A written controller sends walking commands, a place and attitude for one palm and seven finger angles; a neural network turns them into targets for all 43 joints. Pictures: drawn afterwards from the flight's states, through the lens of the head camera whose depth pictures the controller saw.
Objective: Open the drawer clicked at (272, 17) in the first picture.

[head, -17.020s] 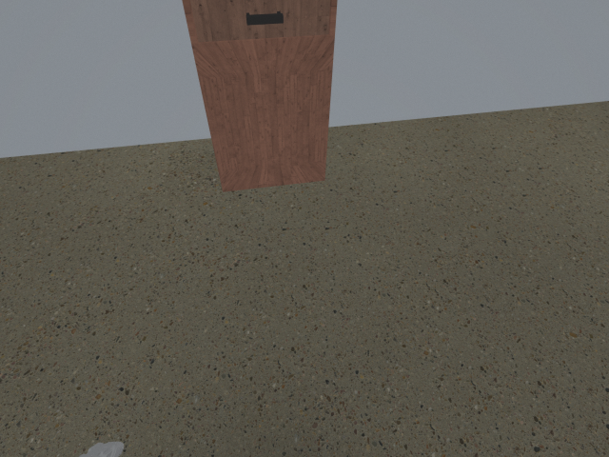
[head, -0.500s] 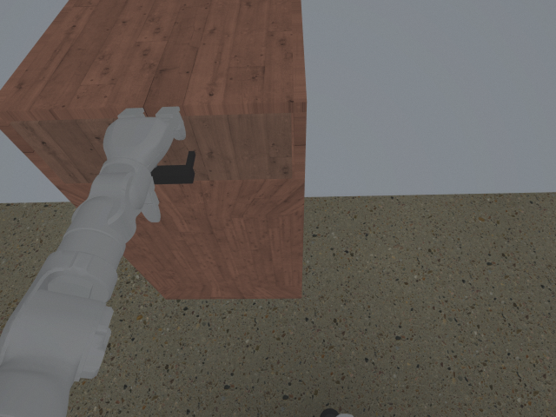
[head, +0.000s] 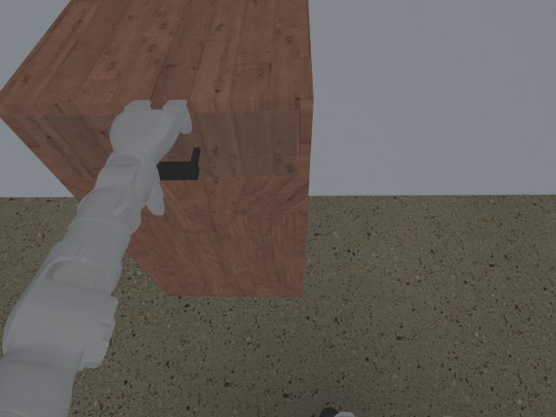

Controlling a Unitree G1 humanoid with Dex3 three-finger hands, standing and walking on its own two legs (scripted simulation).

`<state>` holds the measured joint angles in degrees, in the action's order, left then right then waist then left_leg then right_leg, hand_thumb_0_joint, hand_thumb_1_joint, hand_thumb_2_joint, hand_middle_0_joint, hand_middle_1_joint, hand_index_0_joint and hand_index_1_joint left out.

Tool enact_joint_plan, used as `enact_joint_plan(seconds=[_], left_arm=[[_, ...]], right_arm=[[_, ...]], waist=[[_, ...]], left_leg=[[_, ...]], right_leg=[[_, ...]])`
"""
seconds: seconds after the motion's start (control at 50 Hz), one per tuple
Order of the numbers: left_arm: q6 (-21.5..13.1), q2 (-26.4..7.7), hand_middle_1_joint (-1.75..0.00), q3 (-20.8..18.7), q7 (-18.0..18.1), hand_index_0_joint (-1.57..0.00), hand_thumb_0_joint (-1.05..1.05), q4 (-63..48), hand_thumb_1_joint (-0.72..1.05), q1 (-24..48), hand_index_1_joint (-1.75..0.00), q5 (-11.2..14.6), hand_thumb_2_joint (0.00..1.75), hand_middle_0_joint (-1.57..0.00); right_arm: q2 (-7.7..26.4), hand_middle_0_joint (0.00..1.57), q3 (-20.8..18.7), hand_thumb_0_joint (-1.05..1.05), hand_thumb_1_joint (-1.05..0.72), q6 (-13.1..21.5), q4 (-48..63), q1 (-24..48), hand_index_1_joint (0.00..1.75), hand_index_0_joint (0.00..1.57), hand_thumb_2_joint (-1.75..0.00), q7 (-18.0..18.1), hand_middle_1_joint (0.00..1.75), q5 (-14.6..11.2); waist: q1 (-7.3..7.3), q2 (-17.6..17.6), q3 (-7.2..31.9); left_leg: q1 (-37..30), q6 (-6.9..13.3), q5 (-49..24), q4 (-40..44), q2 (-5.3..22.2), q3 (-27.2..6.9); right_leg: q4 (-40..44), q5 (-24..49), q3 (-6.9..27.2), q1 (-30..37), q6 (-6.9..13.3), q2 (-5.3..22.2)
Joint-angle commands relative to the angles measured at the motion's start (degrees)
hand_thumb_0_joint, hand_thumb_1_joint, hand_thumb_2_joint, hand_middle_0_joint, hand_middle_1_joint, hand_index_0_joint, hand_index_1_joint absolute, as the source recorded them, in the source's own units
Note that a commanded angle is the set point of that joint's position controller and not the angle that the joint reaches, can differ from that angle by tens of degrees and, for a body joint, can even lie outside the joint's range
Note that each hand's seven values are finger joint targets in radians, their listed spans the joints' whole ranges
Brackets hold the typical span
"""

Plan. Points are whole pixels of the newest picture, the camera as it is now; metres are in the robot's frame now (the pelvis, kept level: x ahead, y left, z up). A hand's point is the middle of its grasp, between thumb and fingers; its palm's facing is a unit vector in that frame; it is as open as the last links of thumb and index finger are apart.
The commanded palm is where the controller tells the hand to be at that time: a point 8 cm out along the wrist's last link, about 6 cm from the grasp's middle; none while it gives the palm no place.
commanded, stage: move the hooked fingers above the handle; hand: left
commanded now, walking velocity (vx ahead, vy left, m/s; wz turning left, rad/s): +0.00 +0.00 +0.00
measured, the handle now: (165, 162) +0.52 +0.20 +0.03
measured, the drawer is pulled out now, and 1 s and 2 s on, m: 0.00 0.00 0.00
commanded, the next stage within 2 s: lower the fingers behind the handle in 0.24 s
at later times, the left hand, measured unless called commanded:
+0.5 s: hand (155, 166) +0.47 +0.19 +0.08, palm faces -0.04 +0.00 -1.00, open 13.8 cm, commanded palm +0.45 +0.20 +0.13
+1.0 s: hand (160, 178) +0.48 +0.20 +0.04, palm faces -0.06 -0.01 -1.00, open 13.8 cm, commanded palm +0.46 +0.21 +0.10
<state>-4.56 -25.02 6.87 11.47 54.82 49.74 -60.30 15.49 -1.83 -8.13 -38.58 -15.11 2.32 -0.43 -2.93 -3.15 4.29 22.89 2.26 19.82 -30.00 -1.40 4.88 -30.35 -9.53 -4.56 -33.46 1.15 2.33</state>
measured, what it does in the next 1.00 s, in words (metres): stands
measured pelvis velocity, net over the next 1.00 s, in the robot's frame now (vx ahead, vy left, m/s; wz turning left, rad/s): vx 0.00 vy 0.00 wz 0.00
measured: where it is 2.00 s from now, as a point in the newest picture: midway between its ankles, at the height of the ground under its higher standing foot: outside the picture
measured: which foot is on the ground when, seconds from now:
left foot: down 0.00-1.00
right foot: down 0.00-1.00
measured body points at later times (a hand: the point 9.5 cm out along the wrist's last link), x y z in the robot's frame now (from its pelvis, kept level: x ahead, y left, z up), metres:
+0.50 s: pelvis +0.00 +0.00 +0.00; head +0.07 -0.03 +0.45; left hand +0.47 +0.19 +0.13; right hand +0.08 -0.27 -0.14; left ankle -0.06 +0.09 -0.73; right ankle +0.05 -0.11 -0.73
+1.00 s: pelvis +0.00 +0.00 -0.01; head +0.09 -0.02 +0.43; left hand +0.48 +0.20 +0.09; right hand +0.04 -0.27 -0.15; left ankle -0.06 +0.09 -0.73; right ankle +0.05 -0.11 -0.73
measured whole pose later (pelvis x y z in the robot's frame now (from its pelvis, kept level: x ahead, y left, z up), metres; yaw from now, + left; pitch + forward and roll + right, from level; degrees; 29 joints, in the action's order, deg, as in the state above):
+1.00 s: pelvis +0.00 +0.00 -0.01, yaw +0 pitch +16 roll +0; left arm -6.7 -26.0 4.4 15.1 57.6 47.0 -61.3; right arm 15.7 -2.9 -7.6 -39.7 -17.8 1.8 0.5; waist -3.9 -2.9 5.0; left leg 28.3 2.3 21.8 -34.2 -0.8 4.9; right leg -33.2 -10.7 -4.4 -38.4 1.2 2.0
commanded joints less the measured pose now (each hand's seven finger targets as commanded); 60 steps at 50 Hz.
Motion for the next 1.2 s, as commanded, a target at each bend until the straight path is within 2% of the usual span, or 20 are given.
enact_joint_plan(seconds=[0.0, 0.04, 0.08, 0.2, 0.32, 0.36, 0.4, 0.44, 0.48, 0.58, 0.66, 0.72, 0.76, 0.84, 0.9, 0.96, 1.02, 1.1, 1.14, 1.18], left_arm=[[1.3, -15.4, -1.2, -6.5, 1.9, -0.3, 0.0, -9.1, -0.5, 23.1, -1.2, 1.2, 0.3, -0.3], [1.3, -14.8, -1.2, -5.3, 1.5, -0.3, 0.0, -9.6, -0.5, 23.9, -1.2, 1.0, 0.3, -0.3], [0.3, -15.4, -1.2, -5.9, 1.5, -0.3, 0.0, -12.4, -0.5, 24.2, -1.2, 0.7, 0.3, -0.3], [-1.6, -15.3, -1.2, -6.6, 2.0, -0.3, 0.0, -16.2, -0.5, 23.6, -1.2, 1.3, 0.3, -0.3], [0.1, -14.8, -1.2, -6.0, 3.0, -0.3, 0.0, -14.2, -0.5, 23.5, -1.2, 1.0, 0.3, -0.3], [0.8, -12.5, -1.2, -4.4, 2.7, -0.3, 0.0, -12.7, -0.5, 23.1, -1.2, 1.1, 0.3, -0.3], [1.0, -14.2, -1.2, -5.4, 2.4, -0.3, 0.0, -11.3, -0.5, 22.3, -1.2, 1.0, 0.3, -0.3], [0.4, -12.0, -1.2, -3.8, 2.0, -0.3, 0.0, -12.4, -0.5, 22.1, -1.2, 0.9, 0.3, -0.3], [-0.6, -14.1, -1.2, -5.8, 1.9, -0.3, 0.0, -13.0, -0.5, 21.4, -1.2, 0.9, 0.3, -0.3], [-1.5, -13.2, -1.2, -5.1, 3.3, -0.3, 0.0, -11.9, -0.5, 21.6, -1.2, 0.4, 0.3, -0.3], [-1.6, -15.0, -1.2, -6.2, 5.1, -0.3, 0.0, -11.3, -0.5, 25.0, -1.2, -0.2, 0.3, -0.3], [-1.9, -17.3, -1.2, -7.9, 5.9, -0.3, 0.0, -11.2, -0.5, 25.2, -1.2, -0.6, 0.3, -0.3], [-1.7, -14.4, -1.2, -5.9, 5.8, -0.3, 0.0, -9.9, -0.5, 24.6, -1.2, -0.5, 0.3, -0.3], [-1.3, -14.9, -1.2, -6.3, 5.6, -0.3, 0.0, -7.0, -0.5, 23.1, -1.2, -0.1, 0.3, -0.3], [-2.3, -12.9, -1.2, -5.0, 5.8, -0.3, 0.0, -8.5, -0.5, 24.2, -1.2, -0.6, 0.3, -0.3], [-3.3, -14.1, -1.2, -7.0, 6.4, -0.3, 0.0, -9.3, -0.5, 22.1, -1.2, -0.4, 0.3, -0.3], [-2.4, -12.8, -1.2, -6.0, 7.3, -0.3, 0.0, -6.9, -0.5, 20.7, -1.2, -0.6, 0.3, -0.3], [-2.0, -15.5, -1.2, -7.8, 8.7, -0.3, 0.0, -6.5, -0.5, 21.5, -1.2, -1.5, 0.3, -0.3], [-1.8, -12.9, -1.2, -6.0, 8.9, -0.3, 0.0, -6.6, -0.5, 22.1, -1.2, -1.4, 0.3, -0.3], [-1.8, -14.7, -1.2, -7.2, 9.0, -0.3, 0.0, -6.1, -0.5, 22.4, -1.2, -1.0, 0.3, -0.3]], right_arm=[[8.0, 0.2, -2.7, 0.0, -0.9, 0.6, 5.0, -3.6, 0.3, 0.2, -0.9, 0.2, 0.3, 0.0], [8.1, 0.2, -2.5, 0.0, -0.9, 0.4, 5.1, -3.2, 0.3, 0.2, -0.9, 0.3, 0.3, -0.3], [7.9, 0.2, -2.8, 0.0, -0.9, 0.6, 5.6, -3.2, 0.3, 0.2, -0.9, 0.3, 0.3, -0.2], [7.6, 0.2, -3.4, 0.0, -0.9, 0.9, 5.0, -4.1, 0.3, 0.2, -0.9, 0.1, 0.3, 0.1], [7.8, 0.2, -3.1, 0.0, -0.9, 0.7, 4.2, -3.1, 0.3, 0.2, -0.9, -0.2, 0.3, 0.0], [7.9, 0.2, -3.2, 0.0, -0.9, 0.7, 4.1, -2.9, 0.3, 0.2, -0.9, -0.3, 0.3, -0.1], [8.1, 0.2, -3.0, 0.0, -0.9, 0.7, 4.2, -3.0, 0.3, 0.2, -0.9, 0.0, 0.3, -0.1], [7.8, 0.2, -3.1, 0.0, -0.9, 0.8, 4.7, -3.0, 0.3, 0.2, -0.9, 0.0, 0.3, 0.0], [7.9, 0.2, -3.3, 0.0, -0.9, 0.9, 4.9, -3.4, 0.3, 0.2, -0.9, 0.1, 0.3, 0.2], [7.8, 0.2, -3.2, 0.0, -0.9, 1.0, 4.9, -3.3, 0.3, 0.2, -0.9, 0.2, 0.3, 0.1], [7.9, 0.2, -3.3, 0.0, -0.9, 1.5, 4.4, -4.1, 0.3, 0.2, -0.9, 0.4, 0.3, 0.4], [7.9, 0.2, -3.3, 0.0, -0.9, 1.8, 3.9, -5.1, 0.3, 0.2, -0.9, 0.5, 0.3, 0.7], [7.7, 0.2, -3.5, 0.0, -0.9, 1.8, 3.9, -5.2, 0.3, 0.2, -0.9, 0.3, 0.3, 0.7], [8.4, 0.2, -3.5, 0.0, -0.9, 1.7, 3.4, -6.3, 0.3, 0.2, -0.9, 0.2, 0.3, 0.7], [8.2, 0.2, -3.9, 0.0, -0.9, 1.8, 3.1, -7.3, 0.3, 0.2, -0.9, 0.0, 0.3, 0.9], [8.3, 0.2, -4.2, 0.0, -0.9, 1.6, 3.1, -7.6, 0.3, 0.2, -0.9, -0.4, 0.3, 1.3], [8.5, 0.2, -4.2, 0.0, -0.9, 1.4, 2.5, -7.8, 0.3, 0.2, -0.9, -0.7, 0.3, 1.3], [8.6, 0.2, -4.1, 0.0, -0.9, 1.3, 2.2, -7.9, 0.3, 0.2, -0.9, -0.8, 0.3, 1.5], [8.4, 0.2, -4.3, 0.0, -0.9, 1.5, 2.2, -8.1, 0.3, 0.2, -0.9, -0.9, 0.3, 1.5], [8.8, 0.2, -4.1, 0.0, -0.9, 1.5, 2.1, -8.3, 0.3, 0.2, -0.9, -0.9, 0.3, 1.5]], waist=[[0.02, 6.7, 23.7], [-0.27, 6.6, 21.5], [0.48, 3.6, 23.9], [0.9, 1.5, 25.5], [0.53, 3.5, 22.2], [-0.05, 4.2, 21.7], [0.17, 4.3, 21.7], [0.21, 3.8, 22.7], [0.59, 4.0, 24.3], [-0.36, 4.3, 21.3], [-1.34, 4.4, 23.0], [-0.8, 2.4, 26.3], [-1.47, 1.8, 26.3], [-1.71, 3.7, 24.7], [-1.94, 1.9, 26.3], [-1.13, 1.8, 28.7], [-1.72, 3.3, 24.7], [-1.18, 1.7, 26.6], [-1.94, 1.8, 26.3], [-2.21, 2.9, 26.3]], left_leg=[[1.1, -0.6, -24.7, 3.1, 0.1, -3.0], [2.1, -0.5, -21.6, 3.9, 0.1, -3.0], [0.0, -0.6, -23.5, 3.6, 0.1, -3.1], [-2.7, -1.1, -26.9, 3.3, 0.4, -3.6], [-1.2, -1.0, -23.6, 4.1, 0.3, -3.3], [-0.9, -1.0, -23.1, 4.0, 0.3, -3.4], [0.1, -0.7, -21.5, 4.1, 0.1, -2.9], [-0.5, -0.7, -22.4, 3.7, 0.0, -3.0], [-0.6, -0.6, -24.0, 3.1, 0.0, -3.0], [1.2, -0.6, -20.9, 2.7, -0.1, -3.0], [1.9, -0.4, -19.6, 1.7, -0.4, -3.3], [1.9, -0.6, -21.9, 0.7, -0.5, -3.1], [1.8, -0.7, -22.7, -0.1, -0.5, -3.4], [3.6, -0.5, -21.6, -0.5, -0.3, -3.3], [2.0, -0.8, -24.7, -1.4, 0.0, -4.1], [1.7, -1.0, -28.1, -2.5, 0.1, -4.2], [4.0, -0.9, -25.0, -2.2, 0.2, -4.0], [5.4, -0.7, -22.5, -2.4, -0.2, -3.8], [4.6, -0.9, -23.1, -2.9, 0.1, -4.0], [5.7, -0.7, -22.4, -3.1, 0.1, -4.0]], right_leg=[[-1.0, 18.2, 3.7, 25.4, 0.7, -2.0], [-0.4, 15.7, 3.7, 24.2, 0.8, -2.0], [-0.6, 15.8, 4.0, 24.6, 1.0, -2.0], [-0.7, 16.7, 3.8, 24.2, 1.2, -2.1], [0.0, 14.9, 3.6, 23.4, 1.1, -2.1], [0.2, 14.7, 3.6, 23.0, 1.1, -2.1], [0.2, 14.3, 3.9, 23.8, 1.0, -2.0], [-0.1, 15.2, 3.9, 23.8, 1.1, -2.0], [-0.6, 16.8, 4.2, 25.0, 1.0, -1.9], [-0.7, 14.2, 3.9, 21.8, 0.9, -2.0], [-1.3, 13.3, 4.1, 21.3, 0.9, -2.1], [-2.6, 16.0, 4.3, 22.5, 0.9, -2.0], [-2.8, 16.0, 4.1, 20.9, 0.9, -2.3], [-2.9, 15.6, 4.0, 19.9, 0.8, -2.4], [-3.8, 16.0, 3.7, 18.2, 1.0, -2.6], [-4.5, 17.6, 3.8, 18.7, 1.1, -2.7], [-4.3, 16.2, 3.6, 16.8, 0.9, -2.8], [-5.1, 14.8, 4.0, 17.7, 1.1, -2.7], [-5.0, 14.6, 3.7, 16.0, 1.1, -2.9], [-5.4, 14.8, 3.9, 16.5, 1.0, -2.8]])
